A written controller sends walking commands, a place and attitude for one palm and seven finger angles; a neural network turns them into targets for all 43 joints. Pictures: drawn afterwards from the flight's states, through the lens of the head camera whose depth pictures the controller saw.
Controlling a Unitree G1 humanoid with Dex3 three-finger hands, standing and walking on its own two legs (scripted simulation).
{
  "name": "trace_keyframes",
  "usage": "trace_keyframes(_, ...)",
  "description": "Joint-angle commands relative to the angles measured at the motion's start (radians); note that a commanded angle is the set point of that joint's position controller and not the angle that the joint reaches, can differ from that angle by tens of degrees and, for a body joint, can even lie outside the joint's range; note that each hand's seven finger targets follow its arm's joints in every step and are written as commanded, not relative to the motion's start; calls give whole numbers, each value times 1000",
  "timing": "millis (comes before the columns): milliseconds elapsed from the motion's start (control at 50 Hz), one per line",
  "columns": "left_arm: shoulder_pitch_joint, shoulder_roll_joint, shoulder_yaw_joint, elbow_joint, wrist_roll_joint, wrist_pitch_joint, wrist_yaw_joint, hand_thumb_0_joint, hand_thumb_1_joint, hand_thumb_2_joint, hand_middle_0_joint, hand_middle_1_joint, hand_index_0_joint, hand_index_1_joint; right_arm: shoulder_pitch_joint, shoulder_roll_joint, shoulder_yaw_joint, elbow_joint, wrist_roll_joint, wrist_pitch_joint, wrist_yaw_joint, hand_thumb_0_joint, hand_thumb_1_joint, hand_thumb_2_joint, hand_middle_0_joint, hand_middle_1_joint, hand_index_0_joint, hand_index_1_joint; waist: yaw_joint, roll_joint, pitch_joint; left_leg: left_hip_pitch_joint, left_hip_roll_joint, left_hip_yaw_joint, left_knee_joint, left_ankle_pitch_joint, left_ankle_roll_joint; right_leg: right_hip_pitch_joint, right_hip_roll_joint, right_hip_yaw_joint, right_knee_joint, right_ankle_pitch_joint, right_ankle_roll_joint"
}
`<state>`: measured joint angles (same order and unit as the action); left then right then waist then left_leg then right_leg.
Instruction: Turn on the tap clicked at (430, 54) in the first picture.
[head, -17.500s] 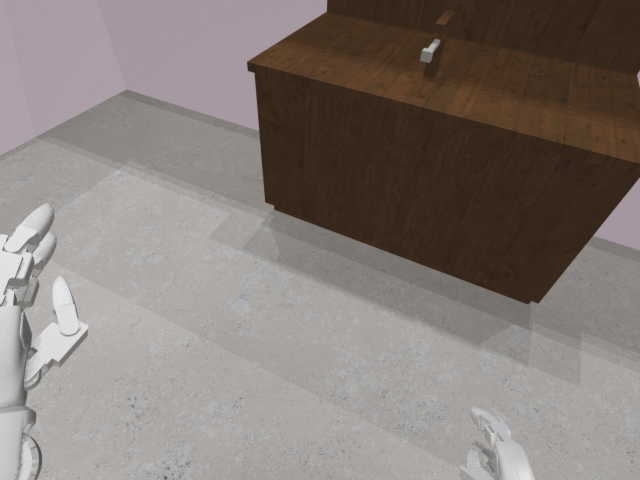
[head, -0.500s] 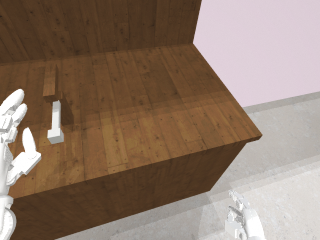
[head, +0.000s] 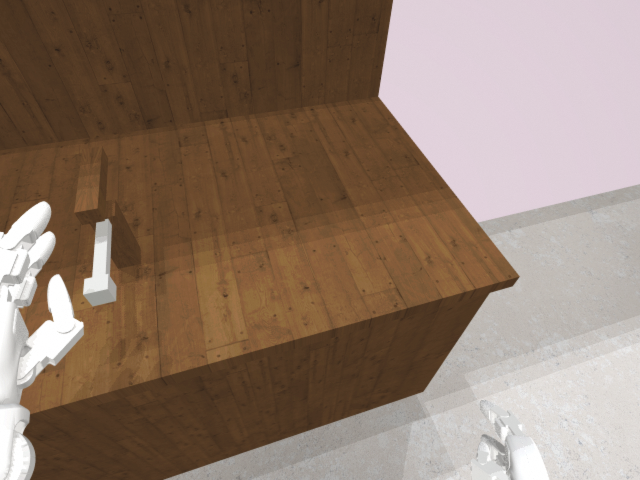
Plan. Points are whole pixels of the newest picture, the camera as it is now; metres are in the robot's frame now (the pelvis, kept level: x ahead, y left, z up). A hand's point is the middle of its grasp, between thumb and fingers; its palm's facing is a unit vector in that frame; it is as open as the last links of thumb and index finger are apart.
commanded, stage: come to a stop and stand still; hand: left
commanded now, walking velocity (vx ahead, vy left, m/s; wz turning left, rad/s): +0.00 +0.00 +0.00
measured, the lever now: (100, 290) +0.32 +0.31 +0.05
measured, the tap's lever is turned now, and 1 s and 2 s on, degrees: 0 0 0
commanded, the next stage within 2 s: look again from close up in 0.78 s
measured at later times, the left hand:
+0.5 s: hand out of the picture +0.21 +0.31 +0.16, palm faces +0.43 -0.85 -0.31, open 7.4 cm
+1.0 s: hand out of the picture +0.21 +0.31 +0.16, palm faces +0.39 -0.85 -0.35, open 7.4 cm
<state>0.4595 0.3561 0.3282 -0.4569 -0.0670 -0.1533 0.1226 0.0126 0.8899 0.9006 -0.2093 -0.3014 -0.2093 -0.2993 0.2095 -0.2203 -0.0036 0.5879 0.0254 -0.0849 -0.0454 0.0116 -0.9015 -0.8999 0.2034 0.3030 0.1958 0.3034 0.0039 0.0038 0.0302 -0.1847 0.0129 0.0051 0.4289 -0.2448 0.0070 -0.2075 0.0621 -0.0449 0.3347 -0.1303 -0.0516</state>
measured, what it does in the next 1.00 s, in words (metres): shifts its weight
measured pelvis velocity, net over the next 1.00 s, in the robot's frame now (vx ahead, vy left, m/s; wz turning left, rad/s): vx -0.01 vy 0.05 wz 0.02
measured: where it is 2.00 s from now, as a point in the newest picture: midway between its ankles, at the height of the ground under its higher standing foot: outside the picture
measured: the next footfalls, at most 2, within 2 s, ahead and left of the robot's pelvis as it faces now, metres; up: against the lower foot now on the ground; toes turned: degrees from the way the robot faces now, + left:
none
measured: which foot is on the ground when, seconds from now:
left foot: down 0.00-1.00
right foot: down 0.00-1.00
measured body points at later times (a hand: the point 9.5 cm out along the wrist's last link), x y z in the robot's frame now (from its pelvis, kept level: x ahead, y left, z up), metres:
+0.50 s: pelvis +0.00 +0.05 +0.00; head +0.02 +0.08 +0.44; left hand +0.18 +0.35 +0.18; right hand +0.18 -0.16 -0.07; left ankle -0.01 +0.11 -0.74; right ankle +0.03 -0.08 -0.74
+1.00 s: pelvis -0.01 +0.05 +0.00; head +0.02 +0.08 +0.45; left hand +0.18 +0.35 +0.17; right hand +0.17 -0.16 -0.07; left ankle -0.01 +0.11 -0.74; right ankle +0.03 -0.08 -0.74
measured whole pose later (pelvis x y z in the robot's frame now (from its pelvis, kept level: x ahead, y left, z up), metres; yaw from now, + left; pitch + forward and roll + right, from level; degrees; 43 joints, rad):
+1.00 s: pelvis -0.01 +0.05 +0.00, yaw +1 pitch -1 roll -1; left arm 0.40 0.36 0.35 -0.45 -0.04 -0.25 0.10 0.01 0.89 0.90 -0.21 -0.30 -0.21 -0.30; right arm 0.21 -0.18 0.02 0.58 0.01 -0.13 -0.02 0.01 -0.90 -0.90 0.21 0.30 0.20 0.30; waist 0.03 -0.03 0.08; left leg -0.19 -0.06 0.02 0.44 -0.24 0.08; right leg -0.21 -0.02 -0.03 0.37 -0.14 0.02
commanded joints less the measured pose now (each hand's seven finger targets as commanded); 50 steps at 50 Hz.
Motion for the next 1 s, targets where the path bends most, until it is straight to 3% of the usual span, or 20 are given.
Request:
trace_keyframes(0,-1100,978,688,-476,164,-177,10,0,900,900,-200,-300,-200,-300,84,-131,-41,-127,-42,-106,-4,0,-900,-900,200,300,200,300,1,-103,31,-144,43,24,55,179,20,-17,-117,111,-98,143,183)
trace_keyframes(20,-519,380,328,140,59,-138,-35,0,900,900,-200,-300,-200,-300,-32,-26,-2,-100,-17,-102,-1,0,-900,-900,200,300,200,300,19,-50,-222,-52,2,-7,12,200,36,96,-180,99,-3,117,51)
trace_keyframes(40,-228,242,228,179,30,-136,-49,0,900,900,-200,-300,-200,-300,-29,-109,-51,-159,-17,-124,0,0,-900,-900,200,300,200,300,73,49,-144,-28,13,-10,40,182,11,86,-167,241,-29,213,58)
trace_keyframes(60,-172,172,134,36,4,-160,-55,0,900,900,-200,-300,-200,-300,-4,-115,-48,-155,-15,-119,20,0,-900,-900,200,300,200,300,42,104,-179,-64,10,-19,9,135,14,166,-188,213,7,202,55)
trace_keyframes(80,-57,66,54,17,-16,-166,-55,0,900,900,-200,-300,-200,-300,-47,-95,-36,-153,3,-123,44,0,-900,-900,200,300,200,300,40,147,-208,-42,27,-18,-20,153,18,195,-176,160,46,188,47)
trace_keyframes(100,-68,102,46,-100,-7,-169,-46,0,900,900,-200,-300,-200,-300,-41,-114,-41,-166,-2,-125,53,0,-900,-900,200,300,200,300,43,117,-194,-45,34,-32,-28,164,17,172,-158,154,49,152,49)
trace_keyframes(160,-39,167,97,-131,-1,-162,-20,0,900,900,-200,-300,-200,-300,-63,-114,-41,-166,-7,-130,48,0,-900,-900,200,300,200,300,46,-42,-145,-92,48,-70,-64,94,20,142,-134,126,34,13,39)
trace_keyframes(180,-38,212,150,-133,-2,-158,-8,0,900,900,-200,-300,-200,-300,-91,-110,-35,-159,-2,-128,43,0,-900,-900,200,300,200,300,44,-46,-132,-82,52,-68,-70,83,20,121,-124,105,38,12,38)
trace_keyframes(200,-66,200,145,-139,-3,-162,-10,0,900,900,-200,-300,-200,-300,-84,-107,-31,-169,-5,-127,34,0,-900,-900,200,300,200,300,38,-74,-135,-95,50,-81,-76,72,23,124,-126,91,44,0,39)
trace_keyframes(260,-161,237,187,-180,-3,-179,-11,0,900,900,-200,-300,-200,-300,-85,-105,-28,-170,-8,-136,15,0,-900,-900,200,300,200,300,32,-2,-119,-101,52,-101,-90,60,24,116,-121,105,59,8,36)
trace_keyframes(280,-211,273,209,-239,1,-185,-8,0,900,900,-200,-300,-200,-300,-108,-103,-22,-168,-6,-139,12,0,-900,-900,200,300,200,300,30,67,-124,-84,56,-99,-94,82,25,118,-115,95,81,38,37)
trace_keyframes(320,-222,222,169,-218,0,-186,-14,0,900,900,-200,-300,-200,-300,-93,-94,-20,-169,-9,-146,9,0,-900,-900,200,300,200,300,32,105,-137,-92,65,-108,-97,118,22,149,-119,76,103,75,37)
trace_keyframes(440,-196,145,90,-198,13,-178,-19,0,900,900,-200,-300,-200,-300,-76,-104,-26,-145,-12,-153,28,0,-900,-900,200,300,200,300,27,86,-128,-74,73,-106,-94,221,-14,146,-108,60,101,101,36)
trace_keyframes(520,-162,145,96,-185,17,-169,-20,0,900,900,-200,-300,-200,-300,-77,-103,-28,-151,-14,-133,34,0,-900,-900,200,300,200,300,27,84,-127,-74,78,-110,-99,284,-40,148,-100,41,99,102,39)
trace_keyframes(580,-149,172,129,-189,19,-165,-15,0,900,900,-200,-300,-200,-300,-94,-96,-23,-160,-9,-118,30,0,-900,-900,200,300,200,300,26,78,-112,-82,74,-104,-113,246,-50,144,-95,40,92,93,40)
trace_keyframes(780,-157,185,134,-255,21,-169,-11,0,900,900,-200,-300,-200,-300,-103,-100,-24,-176,-12,-109,21,0,-900,-900,200,300,200,300,25,105,-137,-79,62,-107,-116,214,-54,179,-96,38,77,107,40)
trace_keyframes(800,-153,151,103,-227,19,-170,-15,0,900,900,-200,-300,-200,-300,-93,-105,-23,-171,-18,-104,21,0,-900,-900,200,300,200,300,23,105,-128,-96,62,-111,-127,190,-51,176,-94,35,74,88,41)
trace_keyframes(880,-125,171,130,-218,23,-164,-7,0,900,900,-200,-300,-200,-300,-96,-104,-29,-168,-10,-104,19,0,-900,-900,200,300,200,300,24,59,-138,-83,57,-103,-109,191,-50,188,-101,44,62,123,39)
trace_keyframes(900,-121,144,106,-184,19,-163,-11,0,900,900,-200,-300,-200,-300,-86,-109,-28,-163,-16,-98,18,0,-900,-900,200,300,200,300,23,48,-125,-98,53,-104,-118,174,-47,181,-101,40,54,105,41)
trace_keyframes(980,-123,180,136,-219,25,-164,-5,0,900,900,-200,-300,-200,-300,-102,-105,-31,-166,-9,-102,16,0,-900,-900,200,300,200,300,24,69,-130,-95,51,-100,-112,156,-39,190,-105,49,54,118,39)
